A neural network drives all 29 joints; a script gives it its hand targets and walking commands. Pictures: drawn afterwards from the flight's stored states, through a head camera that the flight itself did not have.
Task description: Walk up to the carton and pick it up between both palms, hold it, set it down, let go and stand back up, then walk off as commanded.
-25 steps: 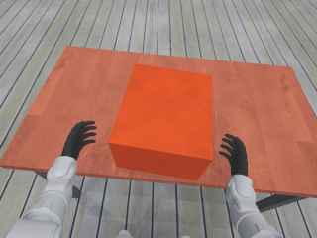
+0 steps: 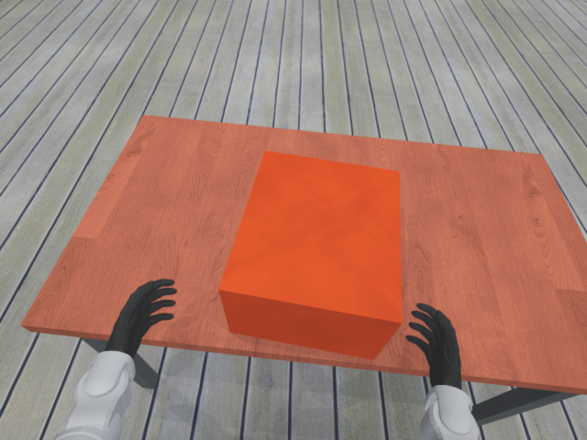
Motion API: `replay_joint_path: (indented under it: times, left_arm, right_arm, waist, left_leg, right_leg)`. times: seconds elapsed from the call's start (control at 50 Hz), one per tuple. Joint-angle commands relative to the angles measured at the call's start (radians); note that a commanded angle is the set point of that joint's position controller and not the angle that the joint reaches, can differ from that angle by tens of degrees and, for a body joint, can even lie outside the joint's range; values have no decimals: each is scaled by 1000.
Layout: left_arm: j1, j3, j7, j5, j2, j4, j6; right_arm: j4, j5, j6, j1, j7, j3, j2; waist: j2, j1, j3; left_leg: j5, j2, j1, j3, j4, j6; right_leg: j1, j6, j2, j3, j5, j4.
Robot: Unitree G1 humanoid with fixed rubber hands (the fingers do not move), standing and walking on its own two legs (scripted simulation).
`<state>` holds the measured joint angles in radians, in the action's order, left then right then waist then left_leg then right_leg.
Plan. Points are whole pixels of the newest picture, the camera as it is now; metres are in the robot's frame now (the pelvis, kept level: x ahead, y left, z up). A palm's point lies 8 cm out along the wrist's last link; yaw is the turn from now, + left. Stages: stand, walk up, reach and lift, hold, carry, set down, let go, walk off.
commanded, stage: set down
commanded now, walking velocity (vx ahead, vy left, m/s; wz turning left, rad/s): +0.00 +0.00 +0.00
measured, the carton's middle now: (316, 250) +0.45 -0.04 -0.07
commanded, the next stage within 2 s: none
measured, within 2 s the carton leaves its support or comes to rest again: neither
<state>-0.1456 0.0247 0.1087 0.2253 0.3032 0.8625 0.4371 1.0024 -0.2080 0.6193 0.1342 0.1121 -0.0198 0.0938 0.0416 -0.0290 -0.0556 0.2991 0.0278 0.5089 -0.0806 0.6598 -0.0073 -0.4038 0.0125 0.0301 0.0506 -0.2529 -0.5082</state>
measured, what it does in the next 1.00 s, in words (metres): stands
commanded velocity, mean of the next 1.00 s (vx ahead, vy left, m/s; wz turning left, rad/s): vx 0.00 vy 0.00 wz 0.00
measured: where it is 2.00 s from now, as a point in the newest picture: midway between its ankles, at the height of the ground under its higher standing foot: outside the picture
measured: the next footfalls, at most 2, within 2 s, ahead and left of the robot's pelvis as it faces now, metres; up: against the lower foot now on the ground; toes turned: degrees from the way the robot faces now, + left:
none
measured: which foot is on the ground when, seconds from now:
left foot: down 0.00-1.00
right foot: down 0.00-1.00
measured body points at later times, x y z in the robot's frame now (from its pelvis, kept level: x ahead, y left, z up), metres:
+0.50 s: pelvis +0.00 -0.02 +0.01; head +0.00 +0.00 +0.46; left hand +0.21 +0.24 -0.03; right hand +0.19 -0.22 -0.03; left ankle +0.01 +0.11 -0.73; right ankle +0.00 -0.13 -0.73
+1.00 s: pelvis +0.00 -0.01 +0.01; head -0.02 +0.01 +0.46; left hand +0.21 +0.22 -0.04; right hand +0.18 -0.23 -0.04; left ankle +0.01 +0.11 -0.73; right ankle +0.00 -0.13 -0.73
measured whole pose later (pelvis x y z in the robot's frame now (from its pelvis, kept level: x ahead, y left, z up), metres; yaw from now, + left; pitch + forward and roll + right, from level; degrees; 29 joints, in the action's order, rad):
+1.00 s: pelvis +0.00 -0.01 +0.01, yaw -2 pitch -5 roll -1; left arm 0.15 0.08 0.02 0.22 0.27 0.62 0.24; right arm 0.71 -0.10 0.33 -0.15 0.05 -0.06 0.10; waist 0.00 0.00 0.04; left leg 0.26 0.02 0.16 -0.02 0.51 -0.01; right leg -0.11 0.01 0.02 -0.01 -0.24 -0.44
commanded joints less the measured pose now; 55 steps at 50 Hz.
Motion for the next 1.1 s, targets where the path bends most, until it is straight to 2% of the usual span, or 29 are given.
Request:
replay_joint_path:
  times: [0.0, 0.02, 0.12, 0.14, 0.16, 0.2, 0.22, 0.32, 0.36, 0.4, 0.46, 0.48, 0.5, 0.54, 0.56, 0.58, 0.6, 0.62, 0.68, 0.72, 0.74, 0.78, 0.8, 0.82, 0.86, 0.92, 0.94, 0.96, 1.08]
  left_arm:
    - [-96, -50, 4, 25, 169, -269, 72]
    - [-40, -44, 7, 26, 163, -283, 71]
    - [9, -57, 8, 29, 177, -315, 60]
    - [-9, -54, 13, 31, 184, -280, 56]
    - [89, -66, 12, 29, 188, -313, 48]
    - [69, -86, 13, 13, 197, -340, 39]
    - [75, -82, 14, 9, 192, -334, 30]
    - [207, -119, 22, -15, 190, -415, -3]
    - [120, -96, 19, 0, 189, -398, -12]
    - [185, -95, 15, 2, 193, -423, -21]
    - [177, -70, 3, 37, 195, -477, -27]
    - [163, -54, -2, 44, 193, -462, -24]
    - [180, -50, -9, 35, 182, -457, -29]
    - [166, -41, -19, 50, 194, -489, -38]
    - [192, -46, -23, 29, 180, -453, -51]
    - [171, -37, -30, 44, 186, -490, -53]
    - [189, -34, -32, 30, 173, -423, -70]
    - [175, -24, -37, 26, 163, -421, -74]
    - [148, -8, -53, 45, 162, -451, -86]
    - [133, 0, -73, 27, 135, -439, -101]
    - [140, 9, -76, 15, 117, -403, -114]
    - [144, 13, -79, 14, 112, -386, -124]
    - [149, 5, -79, -3, 104, -341, -146]
    - [139, 0, -80, 12, 122, -400, -135]
    - [142, 6, -87, 8, 107, -406, -149]
    - [160, 3, -93, -8, 90, -394, -154]
    - [171, 5, -97, -22, 81, -386, -159]
    - [175, 6, -92, -19, 81, -387, -157]
    - [238, -14, -90, -44, 70, -403, -177]
  right_arm:
    - [-248, -6, 74, 111, 6, -3, 127]
    - [-258, -10, 76, 51, 6, 14, 112]
    - [-288, -10, 55, 14, 1, 25, 100]
    - [-279, -3, 51, 36, 3, 18, 96]
    - [-308, -17, 46, -48, 2, 44, 88]
    - [-293, -16, 42, -52, 1, 51, 84]
    - [-277, -9, 35, -60, 3, 43, 79]
    - [-345, -3, 33, -204, 10, 59, 63]
    - [-360, 10, 13, -133, 4, 40, 64]
    - [-402, 8, 3, -204, 5, 44, 57]
    - [-463, 24, -26, -192, 2, 18, 58]
    - [-454, 32, -39, -185, 2, 5, 52]
    - [-460, 37, -48, -198, -5, 3, 51]
    - [-500, 39, -73, -181, -9, -13, 54]
    - [-461, 49, -92, -204, -17, -8, 52]
    - [-504, 44, -100, -176, -19, -15, 53]
    - [-452, 62, -120, -192, -22, -19, 53]
    - [-439, 64, -134, -178, -29, -23, 56]
    - [-513, 70, -164, -150, -37, -35, 55]
    - [-461, 76, -187, -125, -53, -54, 74]
    - [-427, 85, -201, -124, -58, -68, 86]
    - [-447, 94, -214, -128, -59, -66, 82]
    - [-404, 107, -231, -129, -61, -70, 93]
    - [-474, 101, -224, -134, -57, -64, 83]
    - [-466, 104, -233, -131, -60, -79, 97]
    - [-450, 110, -235, -150, -65, -73, 100]
    - [-419, 109, -239, -162, -70, -71, 103]
    - [-429, 110, -237, -175, -68, -62, 95]
    - [-433, 102, -212, -215, -73, -57, 116]
  waist:
    - [29, -17, -344]
    - [30, -14, -307]
    - [49, -7, -236]
    - [40, -12, -213]
    - [33, 7, -194]
    - [48, 14, -174]
    - [52, 5, -138]
    - [22, 27, -90]
    - [31, 11, -56]
    - [16, 24, -18]
    - [-3, 26, -14]
    - [1, 15, -7]
    - [22, 20, 9]
    - [19, 19, -1]
    - [37, 25, 32]
    - [22, 31, 22]
    - [31, 20, 54]
    - [54, 23, 60]
    - [17, 25, 29]
    - [53, 33, 37]
    - [65, 21, 60]
    - [32, 26, 58]
    - [32, 22, 70]
    - [7, 26, 34]
    - [-1, 23, 34]
    - [3, 32, 32]
    - [26, 27, 38]
    - [8, 26, 26]
    - [9, 31, 12]
  left_leg:
    - [-484, -25, -328, 22, -49, -88]
    - [-496, -23, -346, 20, -58, -85]
    - [-445, -26, -347, 28, -87, -82]
    - [-408, -27, -327, 31, -93, -73]
    - [-423, -33, -354, 44, -104, -74]
    - [-431, -34, -351, 49, -112, -70]
    - [-418, -37, -339, 51, -115, -71]
    - [-423, -40, -371, 63, -146, -59]
    - [-319, -38, -330, 69, -162, -53]
    - [-282, -41, -336, 86, -179, -48]
    - [-213, -33, -332, 95, -203, -44]
    - [-176, -31, -318, 95, -208, -43]
    - [-173, -29, -316, 94, -218, -48]
    - [-135, -25, -309, 94, -226, -44]
    - [-110, -27, -303, 96, -240, -48]
    - [-87, -24, -294, 95, -241, -44]
    - [-70, -26, -299, 98, -249, -45]
    - [-50, -24, -290, 96, -253, -47]
    - [-22, -16, -291, 96, -260, -37]
    - [-1, -7, -280, 86, -278, -46]
    - [5, -5, -274, 83, -283, -50]
    - [1, -3, -270, 85, -284, -45]
    - [4, -6, -285, 91, -288, -50]
    - [-23, -11, -286, 100, -276, -47]
    - [-63, -11, -308, 99, -274, -52]
    - [-124, -11, -325, 96, -271, -60]
    - [-138, -11, -340, 93, -274, -64]
    - [-170, -12, -348, 96, -266, -64]
    - [-305, -22, -414, 99, -251, -70]
  right_leg:
    - [118, -19, 33, -6, 192, 75]
    - [129, -21, 29, -11, 200, 83]
    - [160, -31, 21, -17, 151, 104]
    - [160, -34, 19, -19, 133, 108]
    - [197, -32, 16, -23, 162, 121]
    - [211, -29, 13, -27, 186, 122]
    - [208, -29, 11, -32, 192, 129]
    - [279, -21, 5, -41, 264, 154]
    - [269, -22, -1, -49, 196, 160]
    - [295, -18, -11, -55, 188, 173]
    - [297, -21, -10, -56, 106, 185]
    - [291, -24, -13, -59, 72, 181]
    - [287, -30, -12, -58, 63, 182]
    - [288, -31, -14, -60, 30, 182]
    - [286, -35, -18, -63, 0, 190]
    - [286, -31, -18, -60, -13, 187]
    - [269, -36, -22, -62, -37, 191]
    - [265, -38, -24, -61, -60, 186]
    - [274, -37, -24, -57, -79, 182]
    - [279, -45, -11, -48, -86, 164]
    - [270, -47, -10, -45, -90, 165]
    - [283, -43, -11, -45, -78, 163]
    - [269, -46, -9, -45, -101, 170]
    - [290, -38, -17, -49, -63, 168]
    - [274, -42, -9, -42, -46, 178]
    - [286, -41, -7, -40, 5, 176]
    - [280, -46, -2, -37, 4, 178]
    - [290, -43, -5, -41, 37, 180]
    - [305, -40, 6, -29, 132, 200]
